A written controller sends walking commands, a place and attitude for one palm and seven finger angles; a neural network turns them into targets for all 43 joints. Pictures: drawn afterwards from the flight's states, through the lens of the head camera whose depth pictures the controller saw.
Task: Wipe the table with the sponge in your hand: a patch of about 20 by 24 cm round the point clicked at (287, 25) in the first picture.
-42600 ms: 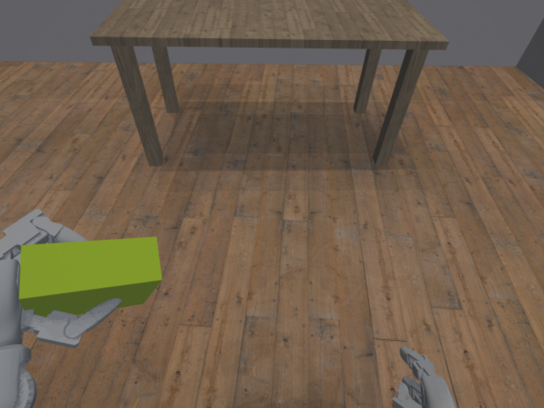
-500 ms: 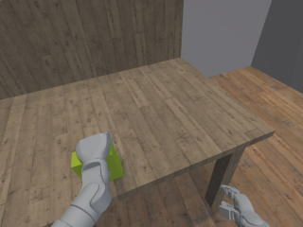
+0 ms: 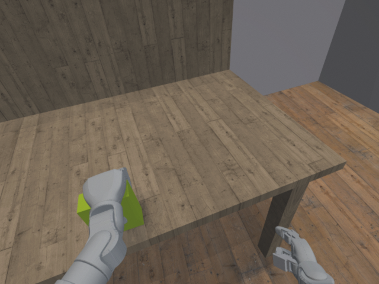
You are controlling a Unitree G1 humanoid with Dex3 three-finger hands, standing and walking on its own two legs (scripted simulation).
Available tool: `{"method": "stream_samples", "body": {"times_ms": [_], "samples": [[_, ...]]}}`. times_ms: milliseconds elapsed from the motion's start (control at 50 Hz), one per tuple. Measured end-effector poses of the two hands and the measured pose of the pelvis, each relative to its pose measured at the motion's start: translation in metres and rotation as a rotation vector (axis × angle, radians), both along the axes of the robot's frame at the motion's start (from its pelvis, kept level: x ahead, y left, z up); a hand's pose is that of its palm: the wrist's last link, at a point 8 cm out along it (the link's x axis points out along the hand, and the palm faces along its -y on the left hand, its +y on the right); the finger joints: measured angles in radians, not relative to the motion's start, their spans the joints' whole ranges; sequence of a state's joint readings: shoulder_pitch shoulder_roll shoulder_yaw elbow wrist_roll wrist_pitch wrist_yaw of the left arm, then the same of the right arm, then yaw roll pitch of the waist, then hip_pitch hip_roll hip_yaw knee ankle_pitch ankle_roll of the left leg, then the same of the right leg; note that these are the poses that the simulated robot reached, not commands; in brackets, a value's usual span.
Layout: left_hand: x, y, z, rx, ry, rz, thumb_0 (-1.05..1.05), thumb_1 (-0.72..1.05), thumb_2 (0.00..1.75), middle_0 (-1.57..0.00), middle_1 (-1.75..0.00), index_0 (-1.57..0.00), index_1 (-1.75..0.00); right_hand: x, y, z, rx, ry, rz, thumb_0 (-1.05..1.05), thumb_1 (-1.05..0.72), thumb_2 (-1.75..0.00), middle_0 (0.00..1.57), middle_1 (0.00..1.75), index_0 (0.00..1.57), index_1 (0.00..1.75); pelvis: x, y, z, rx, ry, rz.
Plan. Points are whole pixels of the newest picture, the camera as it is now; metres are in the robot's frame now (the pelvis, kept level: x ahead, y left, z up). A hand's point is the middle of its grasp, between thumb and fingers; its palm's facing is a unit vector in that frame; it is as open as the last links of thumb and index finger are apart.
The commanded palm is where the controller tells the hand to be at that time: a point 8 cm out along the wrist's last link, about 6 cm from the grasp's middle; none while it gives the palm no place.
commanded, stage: wipe forward along the middle lane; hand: left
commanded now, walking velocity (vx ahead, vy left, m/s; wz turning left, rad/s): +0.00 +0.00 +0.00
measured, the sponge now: (116, 214) +0.27 +0.22 -0.01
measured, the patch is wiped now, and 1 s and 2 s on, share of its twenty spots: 1.00 1.00 1.00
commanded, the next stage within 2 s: slide back across to the first lane in 1.50 s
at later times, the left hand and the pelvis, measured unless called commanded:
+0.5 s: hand (112, 189) +0.32 +0.24 +0.03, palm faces -0.05 -0.05 -1.00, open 9.4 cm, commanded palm +0.29 +0.25 +0.06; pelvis -0.01 -0.02 -0.01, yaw +1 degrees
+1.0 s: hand (106, 173) +0.36 +0.27 +0.03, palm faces -0.09 -0.01 -1.00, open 9.4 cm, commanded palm +0.35 +0.28 +0.06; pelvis -0.02 -0.02 -0.01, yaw +0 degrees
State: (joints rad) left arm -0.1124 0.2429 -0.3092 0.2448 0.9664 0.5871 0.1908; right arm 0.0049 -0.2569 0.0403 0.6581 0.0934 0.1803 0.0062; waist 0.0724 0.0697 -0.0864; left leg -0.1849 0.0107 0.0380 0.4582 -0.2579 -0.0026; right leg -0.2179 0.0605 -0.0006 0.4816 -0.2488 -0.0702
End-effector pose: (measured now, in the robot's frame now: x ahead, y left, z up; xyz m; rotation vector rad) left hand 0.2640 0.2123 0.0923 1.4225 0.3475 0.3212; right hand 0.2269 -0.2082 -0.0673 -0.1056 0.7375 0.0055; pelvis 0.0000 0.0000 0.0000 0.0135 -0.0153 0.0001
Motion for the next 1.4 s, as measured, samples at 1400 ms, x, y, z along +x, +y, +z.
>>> {"method": "stream_samples", "body": {"times_ms": [1400], "samples": [[0.125,0.079,-0.003,0.109,0.102,0.005,0.01,-0.54,1.17,-0.82,-1.40,-0.85,-1.38,-0.157,-0.050,-0.065,-0.131,0.370,-0.223,0.01,-0.90,-0.90,0.20,0.30,0.20,0.30,-0.019,0.004,-0.015,-0.026,0.224,0.000]]}}
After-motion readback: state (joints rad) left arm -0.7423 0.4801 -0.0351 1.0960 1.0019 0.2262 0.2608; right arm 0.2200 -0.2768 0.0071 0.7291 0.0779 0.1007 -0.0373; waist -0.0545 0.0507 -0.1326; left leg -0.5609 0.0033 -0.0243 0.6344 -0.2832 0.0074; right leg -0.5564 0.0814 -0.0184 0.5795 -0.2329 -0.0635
